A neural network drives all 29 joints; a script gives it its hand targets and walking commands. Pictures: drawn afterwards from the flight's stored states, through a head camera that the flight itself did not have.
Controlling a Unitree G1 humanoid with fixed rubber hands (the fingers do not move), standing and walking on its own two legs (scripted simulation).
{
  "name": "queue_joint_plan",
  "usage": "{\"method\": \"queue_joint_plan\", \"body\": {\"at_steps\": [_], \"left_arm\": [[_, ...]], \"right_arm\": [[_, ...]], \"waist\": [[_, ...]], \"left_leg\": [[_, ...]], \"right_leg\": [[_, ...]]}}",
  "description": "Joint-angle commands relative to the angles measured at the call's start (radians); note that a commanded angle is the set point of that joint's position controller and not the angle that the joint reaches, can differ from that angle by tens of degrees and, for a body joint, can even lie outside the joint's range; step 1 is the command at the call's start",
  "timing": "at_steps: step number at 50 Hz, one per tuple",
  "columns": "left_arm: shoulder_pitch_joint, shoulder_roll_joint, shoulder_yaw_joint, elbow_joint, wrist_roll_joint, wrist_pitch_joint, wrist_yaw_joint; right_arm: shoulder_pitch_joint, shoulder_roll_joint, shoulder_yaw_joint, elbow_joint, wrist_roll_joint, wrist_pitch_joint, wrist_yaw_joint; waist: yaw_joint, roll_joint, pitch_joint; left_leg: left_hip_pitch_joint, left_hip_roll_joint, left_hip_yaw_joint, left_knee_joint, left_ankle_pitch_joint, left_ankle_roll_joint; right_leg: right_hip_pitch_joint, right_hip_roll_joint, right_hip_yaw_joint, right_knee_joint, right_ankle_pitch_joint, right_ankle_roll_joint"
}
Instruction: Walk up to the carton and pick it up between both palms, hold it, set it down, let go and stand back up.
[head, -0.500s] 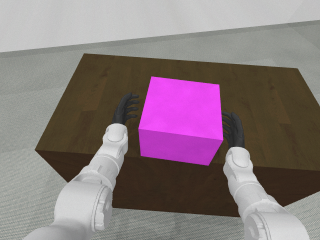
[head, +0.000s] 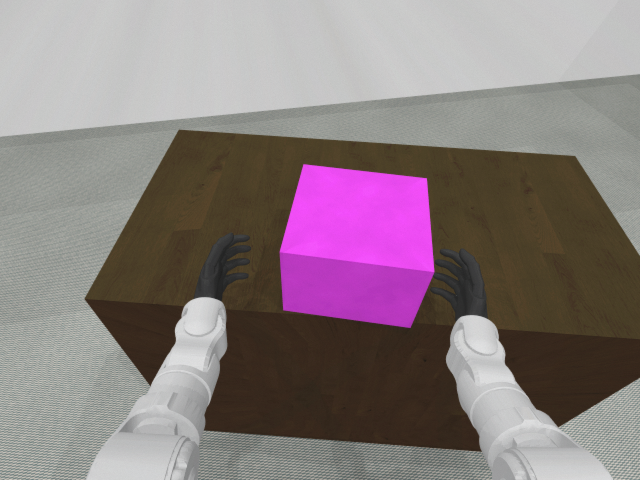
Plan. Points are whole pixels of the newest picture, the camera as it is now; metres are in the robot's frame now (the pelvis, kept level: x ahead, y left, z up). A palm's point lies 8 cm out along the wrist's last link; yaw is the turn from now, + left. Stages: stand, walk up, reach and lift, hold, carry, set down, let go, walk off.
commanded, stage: set down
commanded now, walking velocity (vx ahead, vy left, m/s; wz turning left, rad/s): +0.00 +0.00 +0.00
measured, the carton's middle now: (355, 243) +0.49 -0.05 +0.00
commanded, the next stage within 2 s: none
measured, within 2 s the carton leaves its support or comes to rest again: neither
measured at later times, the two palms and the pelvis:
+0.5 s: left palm (206, 328) +0.32 +0.16 +0.04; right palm (520, 348) +0.29 -0.23 +0.05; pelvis +0.01 -0.02 +0.01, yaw +1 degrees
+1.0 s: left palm (187, 372) +0.27 +0.17 +0.03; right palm (546, 396) +0.23 -0.23 +0.04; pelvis +0.04 -0.03 +0.01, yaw +1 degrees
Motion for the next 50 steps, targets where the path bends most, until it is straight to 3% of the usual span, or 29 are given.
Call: {"method": "queue_joint_plan", "body": {"at_steps": [1,2,4,5,6,7,11,13,14,15,17,18,19,21,22,24,26,27,31,34,35,37,39,41,42,44,47,49,50], "left_arm": [[-0.216,0.146,-0.125,-0.325,-0.148,0.028,-0.039],[-0.218,0.137,-0.133,-0.338,-0.153,0.041,-0.044],[-0.204,0.141,-0.150,-0.375,-0.173,0.064,-0.051],[-0.212,0.156,-0.138,-0.407,-0.169,0.078,-0.050],[-0.115,0.151,-0.128,-0.477,-0.158,0.093,-0.051],[-0.159,0.177,-0.118,-0.477,-0.158,0.111,-0.051],[-0.090,0.188,-0.102,-0.496,-0.149,0.172,-0.068],[-0.027,0.181,-0.091,-0.509,-0.151,0.193,-0.082],[-0.054,0.186,-0.083,-0.522,-0.151,0.203,-0.083],[-0.027,0.197,-0.079,-0.557,-0.152,0.201,-0.082],[0.042,0.197,-0.072,-0.656,-0.153,0.210,-0.083],[0.087,0.200,-0.057,-0.695,-0.149,0.216,-0.085],[0.121,0.201,-0.044,-0.709,-0.139,0.224,-0.095],[0.130,0.201,-0.056,-0.742,-0.151,0.241,-0.102],[0.148,0.212,-0.033,-0.720,-0.146,0.247,-0.109],[0.287,0.197,-0.026,-0.810,-0.152,0.268,-0.116],[0.373,0.213,-0.012,-0.913,-0.152,0.276,-0.121],[0.312,0.239,-0.011,-0.942,-0.163,0.279,-0.123],[0.506,0.241,0.009,-1.035,-0.164,0.312,-0.135],[0.471,0.268,0.021,-1.093,-0.193,0.326,-0.127],[0.503,0.263,0.016,-1.145,-0.199,0.332,-0.115],[0.570,0.253,0.012,-1.134,-0.206,0.350,-0.118],[0.598,0.246,0.005,-1.171,-0.204,0.351,-0.116],[0.650,0.262,0.002,-1.172,-0.204,0.358,-0.118],[0.655,0.271,0.016,-1.194,-0.202,0.360,-0.118],[0.705,0.266,0.021,-1.145,-0.189,0.368,-0.128],[0.735,0.283,0.028,-1.194,-0.185,0.350,-0.130],[0.752,0.290,0.030,-1.178,-0.185,0.352,-0.135],[0.759,0.298,0.036,-1.161,-0.180,0.348,-0.137]], "right_arm": [[-0.107,-0.201,0.054,-0.407,0.118,0.019,-0.012],[-0.114,-0.198,0.056,-0.458,0.114,0.024,-0.006],[-0.099,-0.204,0.045,-0.466,0.108,0.052,-0.005],[-0.112,-0.206,0.058,-0.499,0.122,0.066,-0.001],[-0.004,-0.193,0.069,-0.548,0.118,0.070,-0.002],[-0.060,-0.212,0.054,-0.575,0.114,0.087,0.000],[0.038,-0.162,0.076,-0.554,0.090,0.160,-0.009],[0.109,-0.134,0.093,-0.603,0.079,0.182,-0.019],[0.100,-0.131,0.074,-0.618,0.063,0.189,-0.023],[0.115,-0.129,0.080,-0.661,0.071,0.188,-0.024],[0.198,-0.120,0.082,-0.719,0.069,0.195,-0.030],[0.225,-0.119,0.089,-0.782,0.076,0.196,-0.033],[0.278,-0.111,0.093,-0.792,0.064,0.198,-0.039],[0.267,-0.106,0.091,-0.852,0.071,0.221,-0.039],[0.284,-0.096,0.100,-0.893,0.058,0.226,-0.042],[0.413,-0.086,0.122,-1.013,0.070,0.232,-0.043],[0.519,-0.090,0.146,-1.101,0.071,0.233,-0.047],[0.486,-0.096,0.150,-1.151,0.064,0.245,-0.051],[0.709,-0.078,0.184,-1.242,0.053,0.285,-0.047],[0.703,-0.079,0.169,-1.341,0.033,0.317,-0.046],[0.738,-0.090,0.148,-1.344,0.024,0.320,-0.038],[0.816,-0.101,0.144,-1.344,0.016,0.343,-0.036],[0.822,-0.103,0.150,-1.410,0.018,0.345,-0.023],[0.881,-0.121,0.152,-1.408,0.023,0.349,-0.017],[0.897,-0.117,0.162,-1.414,0.026,0.352,-0.012],[0.920,-0.123,0.152,-1.384,0.012,0.352,-0.009],[0.942,-0.126,0.179,-1.438,0.026,0.335,-0.002],[0.967,-0.130,0.172,-1.418,0.020,0.343,-0.001],[0.967,-0.124,0.172,-1.426,0.017,0.334,-0.002]], "waist": [[-0.026,0.089,-0.441],[-0.016,0.071,-0.442],[-0.029,0.067,-0.379],[-0.007,0.079,-0.374],[-0.001,0.068,-0.361],[0.003,0.064,-0.332],[0.017,0.018,-0.144],[0.030,-0.031,-0.091],[0.027,-0.029,-0.085],[0.040,-0.033,-0.092],[0.033,-0.034,-0.096],[0.052,-0.034,-0.099],[0.051,-0.053,-0.083],[0.048,-0.038,-0.063],[0.068,-0.062,-0.040],[0.096,-0.076,-0.053],[0.098,-0.089,-0.037],[0.098,-0.075,-0.069],[0.107,-0.066,0.025],[0.114,-0.064,0.011],[0.108,-0.043,0.036],[0.103,-0.064,0.064],[0.119,-0.050,0.044],[0.102,-0.046,0.056],[0.116,-0.035,0.052],[0.113,-0.047,0.084],[0.128,-0.045,0.069],[0.116,-0.038,0.104],[0.123,-0.066,0.091]], "left_leg": [[0.403,-0.034,0.012,-0.138,-0.019,-0.051],[0.405,-0.032,0.008,-0.150,-0.033,-0.047],[0.406,-0.025,0.003,-0.167,-0.068,-0.039],[0.403,-0.027,0.004,-0.175,-0.092,-0.037],[0.441,-0.027,0.001,-0.178,-0.057,-0.035],[0.417,-0.029,0.007,-0.183,-0.085,-0.030],[0.428,-0.044,0.036,-0.204,-0.121,-0.011],[0.455,-0.060,0.046,-0.195,-0.108,-0.006],[0.438,-0.057,0.050,-0.211,-0.127,0.000],[0.448,-0.063,0.054,-0.203,-0.097,0.002],[0.462,-0.060,0.053,-0.212,-0.064,0.007],[0.465,-0.058,0.055,-0.216,-0.026,0.006],[0.470,-0.061,0.060,-0.218,-0.023,0.010],[0.462,-0.062,0.058,-0.226,-0.031,0.017],[0.449,-0.064,0.068,-0.225,-0.040,0.020],[0.475,-0.065,0.063,-0.229,-0.001,0.026],[0.488,-0.064,0.061,-0.228,0.040,0.023],[0.487,-0.067,0.068,-0.226,0.035,0.027],[0.511,-0.062,0.067,-0.238,0.045,0.022],[0.510,-0.059,0.076,-0.243,0.021,0.020],[0.521,-0.054,0.075,-0.248,0.026,0.015],[0.542,-0.047,0.072,-0.250,0.039,0.012],[0.533,-0.045,0.071,-0.249,0.046,0.011],[0.552,-0.045,0.071,-0.248,0.061,0.011],[0.558,-0.046,0.072,-0.247,0.075,0.009],[0.564,-0.046,0.066,-0.247,0.073,0.010],[0.560,-0.052,0.063,-0.249,0.081,0.014],[0.574,-0.052,0.066,-0.254,0.073,0.011],[0.572,-0.053,0.064,-0.253,0.085,0.013]], "right_leg": [[0.322,0.022,0.028,-0.047,0.034,0.039],[0.332,0.024,0.027,-0.051,0.024,0.040],[0.333,0.023,0.031,-0.054,-0.011,0.040],[0.328,0.026,0.031,-0.052,-0.039,0.038],[0.371,0.026,0.036,-0.050,0.007,0.041],[0.367,0.025,0.041,-0.049,-0.031,0.042],[0.344,0.005,0.061,-0.096,-0.158,0.040],[0.318,-0.018,0.080,-0.126,-0.204,0.033],[0.332,-0.015,0.079,-0.125,-0.222,0.042],[0.324,-0.022,0.089,-0.128,-0.216,0.040],[0.368,-0.012,0.087,-0.115,-0.164,0.048],[0.395,-0.010,0.091,-0.116,-0.126,0.050],[0.405,-0.019,0.103,-0.129,-0.145,0.059],[0.389,-0.020,0.104,-0.132,-0.152,0.054],[0.382,-0.030,0.112,-0.145,-0.193,0.058],[0.421,-0.035,0.118,-0.149,-0.162,0.060],[0.445,-0.037,0.123,-0.139,-0.084,0.068],[0.432,-0.039,0.117,-0.136,-0.086,0.068],[0.420,-0.051,0.133,-0.157,-0.076,0.058],[0.380,-0.053,0.124,-0.163,-0.130,0.059],[0.365,-0.041,0.108,-0.153,-0.125,0.049],[0.354,-0.046,0.109,-0.163,-0.102,0.049],[0.357,-0.047,0.107,-0.159,-0.101,0.040],[0.355,-0.048,0.109,-0.159,-0.055,0.044],[0.353,-0.049,0.106,-0.155,-0.038,0.044],[0.345,-0.056,0.115,-0.163,-0.015,0.047],[0.352,-0.060,0.118,-0.156,0.014,0.048],[0.335,-0.066,0.124,-0.168,0.017,0.053],[0.355,-0.068,0.120,-0.166,0.034,0.055]]}}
